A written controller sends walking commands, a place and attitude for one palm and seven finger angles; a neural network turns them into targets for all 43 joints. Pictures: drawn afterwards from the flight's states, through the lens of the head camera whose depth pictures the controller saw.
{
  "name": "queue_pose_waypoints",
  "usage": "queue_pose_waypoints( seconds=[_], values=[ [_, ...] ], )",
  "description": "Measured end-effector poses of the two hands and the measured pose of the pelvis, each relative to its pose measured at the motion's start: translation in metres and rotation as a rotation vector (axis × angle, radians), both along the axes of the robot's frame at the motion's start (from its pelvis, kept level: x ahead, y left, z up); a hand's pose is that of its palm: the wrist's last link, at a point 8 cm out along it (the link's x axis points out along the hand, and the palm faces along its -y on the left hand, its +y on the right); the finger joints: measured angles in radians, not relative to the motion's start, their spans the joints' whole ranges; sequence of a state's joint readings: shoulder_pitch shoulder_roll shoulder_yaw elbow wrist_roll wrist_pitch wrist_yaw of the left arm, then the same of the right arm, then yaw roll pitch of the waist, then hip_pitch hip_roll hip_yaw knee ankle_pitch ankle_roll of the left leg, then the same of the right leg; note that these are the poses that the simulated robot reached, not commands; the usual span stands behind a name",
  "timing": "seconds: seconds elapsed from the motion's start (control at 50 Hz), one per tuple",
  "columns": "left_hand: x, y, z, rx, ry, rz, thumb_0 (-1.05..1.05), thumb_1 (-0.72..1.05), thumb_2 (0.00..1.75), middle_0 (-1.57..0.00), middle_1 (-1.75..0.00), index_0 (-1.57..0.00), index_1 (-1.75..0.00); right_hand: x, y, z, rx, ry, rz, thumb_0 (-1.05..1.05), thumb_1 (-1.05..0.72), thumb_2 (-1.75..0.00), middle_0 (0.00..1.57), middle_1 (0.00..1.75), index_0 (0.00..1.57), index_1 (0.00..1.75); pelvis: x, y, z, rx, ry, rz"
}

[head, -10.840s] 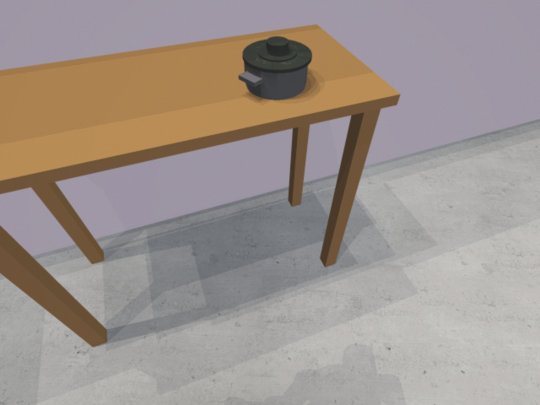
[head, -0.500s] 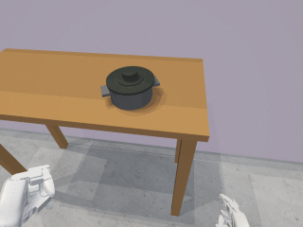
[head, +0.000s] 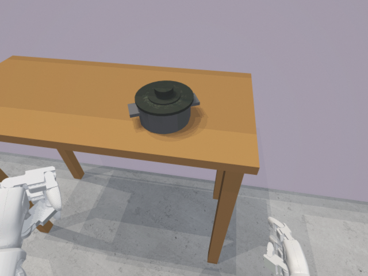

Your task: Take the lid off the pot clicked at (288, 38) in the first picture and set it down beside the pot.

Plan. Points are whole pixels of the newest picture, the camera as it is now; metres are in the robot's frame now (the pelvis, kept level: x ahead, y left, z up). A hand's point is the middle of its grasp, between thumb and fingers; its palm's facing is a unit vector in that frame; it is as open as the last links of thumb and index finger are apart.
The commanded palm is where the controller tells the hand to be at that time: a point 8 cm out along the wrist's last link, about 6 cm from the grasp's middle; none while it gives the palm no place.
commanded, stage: raise the hand higher, near the body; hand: left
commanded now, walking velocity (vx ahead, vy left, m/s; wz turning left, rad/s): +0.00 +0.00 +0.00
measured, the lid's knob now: (163, 89) +0.53 +0.15 +0.15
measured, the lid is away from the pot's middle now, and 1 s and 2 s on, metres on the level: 0.00 0.00 0.00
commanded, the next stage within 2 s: reach forward and open the fingers in 0.20 s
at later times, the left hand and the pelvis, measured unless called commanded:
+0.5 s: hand (43, 176) +0.19 +0.25 +0.20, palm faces +0.43 -0.23 -0.87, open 2.9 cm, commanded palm +0.15 +0.26 +0.23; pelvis -0.01 +0.00 +0.00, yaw +0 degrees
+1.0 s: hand (58, 160) +0.23 +0.26 +0.19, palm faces -0.06 +0.00 -1.00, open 5.9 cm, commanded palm +0.20 +0.25 +0.26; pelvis -0.03 -0.01 +0.00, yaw +2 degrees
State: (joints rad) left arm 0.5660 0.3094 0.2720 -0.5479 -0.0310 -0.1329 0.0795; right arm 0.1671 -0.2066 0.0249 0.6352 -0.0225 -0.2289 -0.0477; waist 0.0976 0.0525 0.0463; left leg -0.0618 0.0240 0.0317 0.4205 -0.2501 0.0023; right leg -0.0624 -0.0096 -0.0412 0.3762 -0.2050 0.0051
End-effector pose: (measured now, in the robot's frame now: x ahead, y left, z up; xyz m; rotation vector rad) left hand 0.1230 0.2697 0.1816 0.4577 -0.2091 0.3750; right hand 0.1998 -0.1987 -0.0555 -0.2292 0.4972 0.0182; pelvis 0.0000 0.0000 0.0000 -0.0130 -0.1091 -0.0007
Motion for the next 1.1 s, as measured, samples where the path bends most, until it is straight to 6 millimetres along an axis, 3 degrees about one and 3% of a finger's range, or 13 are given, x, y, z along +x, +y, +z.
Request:
queue_pose_waypoints(
  seconds=[0.14, 0.32, 0.44, 0.52, 0.66, 0.78, 0.9, 1.1],
  values=[
    [0.005, -0.001, 0.019, 0.041, -0.069, -0.012, 0.01, 0.88, 0.9, -1.31, -1.5, -1.31, -1.5, -0.008, 0.005, -0.01, 0.013, 0.048, 0.01, 0.02, -0.9, -0.89, 0.2, 0.3, 0.2, 0.3, 0.001, 0.0, 0.0, 0.001, 0.0, 0.0],
    [0.011, -0.001, 0.041, 0.084, -0.164, -0.02, 0.01, 0.88, 0.9, -1.31, -1.5, -1.31, -1.5, -0.018, -0.003, -0.019, 0.005, 0.094, -0.007, 0.02, -0.9, -0.89, 0.21, 0.3, 0.2, 0.3, 0.0, -0.002, 0.0, 0.001, 0.0, -0.003],
    [0.019, -0.008, 0.052, 0.577, 0.028, 0.139, 0.01, 0.85, 0.92, -1.3, -1.46, -1.31, -1.45, -0.011, -0.011, -0.028, -0.011, 0.184, 0.03, 0.02, -0.9, -0.89, 0.2, 0.3, 0.2, 0.3, -0.007, -0.001, -0.004, 0.014, 0.043, 0.002],
    [0.026, -0.006, 0.056, 0.818, 0.147, 0.209, 0.01, 0.78, 0.98, -1.29, -1.37, -1.29, -1.37, 0.003, -0.013, -0.033, 0.011, 0.215, 0.024, 0.02, -0.9, -0.89, 0.2, 0.3, 0.2, 0.3, -0.011, -0.001, -0.005, 0.019, 0.056, 0.006],
    [0.046, -0.002, 0.053, 0.948, 0.329, 0.19, 0.0, 0.62, 1.1, -1.25, -1.16, -1.26, -1.15, 0.026, -0.004, -0.026, 0.052, 0.172, 0.031, 0.02, -0.9, -0.89, 0.2, 0.3, 0.2, 0.3, -0.014, -0.004, -0.003, 0.023, 0.046, 0.025],
    [0.063, -0.007, 0.057, 1.001, 0.429, 0.096, 0.0, 0.43, 1.22, -1.21, -0.95, -1.21, -0.95, 0.032, 0.002, -0.016, 0.069, 0.13, 0.053, 0.01, -0.9, -0.89, 0.2, 0.3, 0.2, 0.3, -0.016, -0.009, -0.001, 0.022, 0.033, 0.03],
    [0.076, -0.01, 0.06, 1.041, 0.507, 0.009, 0.0, 0.24, 1.35, -1.15, -0.74, -1.16, -0.74, 0.02, -0.003, -0.018, 0.068, 0.14, 0.056, 0.01, -0.9, -0.89, 0.2, 0.3, 0.2, 0.3, -0.022, -0.011, 0.0, 0.02, 0.034, 0.03],
    [0.095, -0.018, 0.068, 1.087, 0.553, -0.113, 0.0, -0.1, 1.55, -1.04, -0.39, -1.04, -0.39, -0.021, -0.025, -0.035, 0.045, 0.219, 0.003, 0.01, -0.9, -0.89, 0.2, 0.3, 0.2, 0.3, -0.033, -0.01, 0.0, 0.021, 0.043, 0.026]
  ],
)
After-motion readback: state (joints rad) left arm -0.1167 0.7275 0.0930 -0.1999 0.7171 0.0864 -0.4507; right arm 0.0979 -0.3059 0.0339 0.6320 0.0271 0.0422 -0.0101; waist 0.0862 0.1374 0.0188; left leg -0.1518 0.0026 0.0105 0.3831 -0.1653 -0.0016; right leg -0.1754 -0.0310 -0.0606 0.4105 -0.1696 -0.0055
